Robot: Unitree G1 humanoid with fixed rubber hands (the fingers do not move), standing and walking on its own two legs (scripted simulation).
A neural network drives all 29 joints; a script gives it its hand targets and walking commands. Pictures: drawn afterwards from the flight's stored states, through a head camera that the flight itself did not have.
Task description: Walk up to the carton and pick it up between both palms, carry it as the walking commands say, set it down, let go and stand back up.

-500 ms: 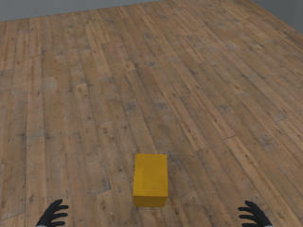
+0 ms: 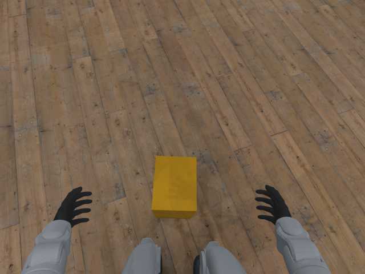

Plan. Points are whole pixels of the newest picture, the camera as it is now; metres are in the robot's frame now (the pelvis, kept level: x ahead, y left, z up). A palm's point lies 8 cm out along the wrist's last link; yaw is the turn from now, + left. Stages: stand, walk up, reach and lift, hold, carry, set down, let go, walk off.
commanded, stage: reach and lift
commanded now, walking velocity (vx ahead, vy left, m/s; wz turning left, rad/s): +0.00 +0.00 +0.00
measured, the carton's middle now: (174, 189) +0.41 +0.02 -0.58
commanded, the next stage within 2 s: none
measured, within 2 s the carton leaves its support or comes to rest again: neither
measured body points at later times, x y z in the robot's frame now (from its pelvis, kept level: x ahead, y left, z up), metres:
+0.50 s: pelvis -0.07 +0.02 -0.06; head +0.18 +0.04 +0.32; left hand +0.38 +0.22 -0.17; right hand +0.37 -0.16 -0.16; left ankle +0.03 +0.11 -0.69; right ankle +0.00 -0.10 -0.69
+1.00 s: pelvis -0.04 +0.02 -0.08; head +0.26 +0.02 +0.25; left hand +0.42 +0.21 -0.23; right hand +0.42 -0.16 -0.22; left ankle +0.03 +0.12 -0.69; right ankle +0.00 -0.11 -0.69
